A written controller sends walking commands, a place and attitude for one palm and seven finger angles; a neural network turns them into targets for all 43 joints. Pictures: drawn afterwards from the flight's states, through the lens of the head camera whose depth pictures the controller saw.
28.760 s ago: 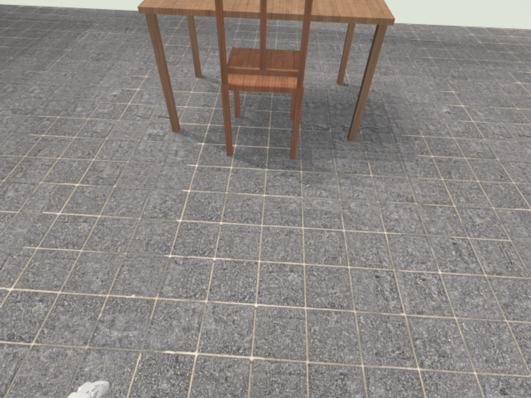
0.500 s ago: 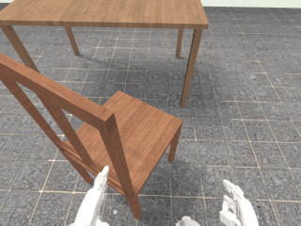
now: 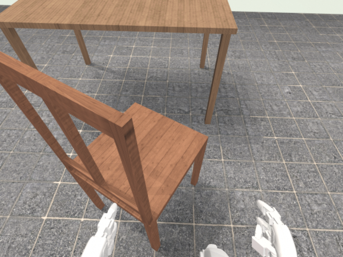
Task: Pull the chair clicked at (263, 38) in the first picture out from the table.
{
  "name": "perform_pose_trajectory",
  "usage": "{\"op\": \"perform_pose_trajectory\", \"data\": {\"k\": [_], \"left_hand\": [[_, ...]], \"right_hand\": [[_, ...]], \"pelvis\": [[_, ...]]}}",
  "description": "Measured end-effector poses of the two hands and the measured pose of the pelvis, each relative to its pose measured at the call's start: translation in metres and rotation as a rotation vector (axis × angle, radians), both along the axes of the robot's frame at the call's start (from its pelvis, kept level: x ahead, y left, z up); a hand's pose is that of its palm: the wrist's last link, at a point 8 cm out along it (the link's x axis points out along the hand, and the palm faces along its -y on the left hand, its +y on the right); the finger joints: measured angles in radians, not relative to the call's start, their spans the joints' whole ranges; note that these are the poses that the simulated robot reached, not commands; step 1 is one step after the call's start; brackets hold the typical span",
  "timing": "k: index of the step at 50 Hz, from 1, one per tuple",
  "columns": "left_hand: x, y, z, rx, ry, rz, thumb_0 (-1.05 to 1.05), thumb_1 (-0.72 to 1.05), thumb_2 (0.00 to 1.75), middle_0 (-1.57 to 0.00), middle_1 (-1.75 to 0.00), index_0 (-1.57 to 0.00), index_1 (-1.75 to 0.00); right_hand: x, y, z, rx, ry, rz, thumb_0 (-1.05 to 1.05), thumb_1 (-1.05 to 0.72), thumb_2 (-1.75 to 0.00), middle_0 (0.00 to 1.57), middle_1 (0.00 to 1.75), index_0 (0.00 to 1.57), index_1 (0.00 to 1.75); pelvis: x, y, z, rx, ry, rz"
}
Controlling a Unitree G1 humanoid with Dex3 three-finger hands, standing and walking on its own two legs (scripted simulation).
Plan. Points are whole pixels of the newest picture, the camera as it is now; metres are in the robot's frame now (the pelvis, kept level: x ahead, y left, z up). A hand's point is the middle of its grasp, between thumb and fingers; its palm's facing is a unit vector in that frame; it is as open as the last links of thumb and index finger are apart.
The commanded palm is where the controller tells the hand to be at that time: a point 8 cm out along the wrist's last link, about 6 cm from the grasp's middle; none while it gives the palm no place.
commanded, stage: draw the hand back to the body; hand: left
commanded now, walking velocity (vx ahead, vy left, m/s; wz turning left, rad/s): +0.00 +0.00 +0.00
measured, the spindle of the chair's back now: (81, 150) +0.38 +0.24 +0.02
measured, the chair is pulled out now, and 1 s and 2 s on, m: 0.57 0.57 0.57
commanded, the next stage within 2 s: step back with the hand held close in 1.52 s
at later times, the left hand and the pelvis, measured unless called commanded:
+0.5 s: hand (72, 233) +0.16 +0.16 +0.12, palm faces +0.08 -0.98 -0.20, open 17.2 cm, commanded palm +0.12 +0.22 +0.13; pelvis +0.00 -0.01 +0.01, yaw +0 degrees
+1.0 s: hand (4, 185) +0.20 +0.24 +0.21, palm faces +0.41 -0.82 -0.41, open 11.5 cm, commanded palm +0.15 +0.28 +0.23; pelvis +0.02 +0.00 +0.06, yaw -1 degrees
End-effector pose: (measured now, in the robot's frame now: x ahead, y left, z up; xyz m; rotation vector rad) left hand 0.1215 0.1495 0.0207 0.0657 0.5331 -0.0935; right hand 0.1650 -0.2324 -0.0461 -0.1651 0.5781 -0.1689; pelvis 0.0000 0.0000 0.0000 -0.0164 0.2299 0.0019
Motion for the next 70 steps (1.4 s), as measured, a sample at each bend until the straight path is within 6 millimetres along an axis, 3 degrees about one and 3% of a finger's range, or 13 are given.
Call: {"op": "perform_pose_trajectory", "data": {"k": [4, 11, 17, 23, 25, 34, 43, 52, 60, 63, 70], "left_hand": [[0.008, 0.009, 0.020, -0.082, -0.197, 0.089, -0.01, -0.54, 0.21, 0.00, -0.01, -0.01, 0.00], [0.020, 0.025, 0.058, -0.026, -0.550, 0.081, -0.01, -0.55, 0.20, 0.00, 0.00, 0.00, 0.00], [0.016, 0.028, 0.062, 0.004, -0.427, -0.005, -0.01, -0.55, 0.20, 0.00, 0.00, 0.00, 0.00], [0.011, 0.056, 0.098, 0.049, -0.484, 0.095, -0.02, -0.52, 0.22, -0.01, -0.01, -0.01, -0.01], [0.012, 0.066, 0.108, 0.156, -0.483, 0.130, -0.01, -0.49, 0.24, -0.01, -0.02, -0.01, -0.01], [0.013, 0.086, 0.127, 0.349, -0.389, 0.265, -0.01, -0.23, 0.36, -0.04, -0.07, -0.05, -0.07], [0.026, 0.109, 0.182, 0.462, -0.580, 0.329, -0.01, 0.08, 0.51, -0.09, -0.14, -0.09, -0.13], [0.037, 0.127, 0.211, 0.506, -0.672, 0.372, 0.00, 0.40, 0.67, -0.14, -0.20, -0.14, -0.20], [0.041, 0.142, 0.252, 0.576, -0.814, 0.409, 0.01, 0.68, 0.80, -0.18, -0.26, -0.18, -0.26], [0.044, 0.146, 0.250, 0.568, -0.809, 0.428, 0.01, 0.76, 0.84, -0.19, -0.28, -0.19, -0.27], [0.047, 0.138, 0.222, 0.504, -0.695, 0.400, 0.01, 0.86, 0.89, -0.20, -0.30, -0.20, -0.29]], "right_hand": [[0.003, 0.001, -0.007, -0.004, -0.007, 0.015, 0.01, -0.90, -0.90, 0.20, 0.30, 0.20, 0.30], [0.008, 0.007, -0.032, 0.046, 0.012, 0.048, 0.01, -0.90, -0.90, 0.20, 0.30, 0.20, 0.30], [0.008, 0.012, -0.033, 0.101, 0.034, 0.017, 0.01, -0.90, -0.90, 0.20, 0.30, 0.20, 0.30], [0.008, 0.009, -0.016, 0.092, 0.016, -0.007, 0.01, -0.90, -0.90, 0.20, 0.30, 0.20, 0.30], [0.008, 0.007, -0.009, 0.065, 0.026, -0.012, 0.01, -0.90, -0.90, 0.20, 0.30, 0.20, 0.30], [0.009, -0.003, 0.021, 0.013, 0.007, -0.040, 0.01, -0.90, -0.90, 0.20, 0.30, 0.20, 0.30], [0.015, 0.007, 0.033, 0.030, -0.019, 0.000, 0.01, -0.90, -0.90, 0.20, 0.30, 0.20, 0.30], [0.015, 0.012, 0.037, 0.040, 0.016, 0.043, 0.01, -0.90, -0.90, 0.20, 0.30, 0.21, 0.30], [0.015, 0.007, 0.038, 0.031, 0.041, 0.052, 0.01, -0.90, -0.90, 0.20, 0.30, 0.21, 0.30], [0.014, 0.005, 0.037, 0.037, 0.053, 0.041, 0.01, -0.90, -0.90, 0.20, 0.30, 0.21, 0.30], [0.008, -0.001, 0.037, 0.023, 0.081, 0.034, 0.01, -0.90, -0.90, 0.20, 0.30, 0.20, 0.30]], "pelvis": [[-0.002, -0.002, -0.007, -0.003, 0.014, 0.003], [-0.009, -0.004, -0.021, -0.006, 0.024, 0.003], [-0.008, -0.005, -0.013, -0.001, -0.007, -0.003], [-0.001, -0.007, 0.003, -0.007, -0.035, 0.005], [0.001, -0.008, 0.009, -0.006, -0.052, 0.002], [0.012, -0.005, 0.035, -0.003, -0.142, 0.001], [0.018, -0.003, 0.052, 0.000, -0.231, -0.007], [0.019, -0.004, 0.064, 0.002, -0.267, -0.019], [0.019, -0.004, 0.070, 0.000, -0.287, -0.021], [0.018, -0.004, 0.071, 0.001, -0.288, -0.025], [0.017, -0.004, 0.073, 0.002, -0.284, -0.030]]}}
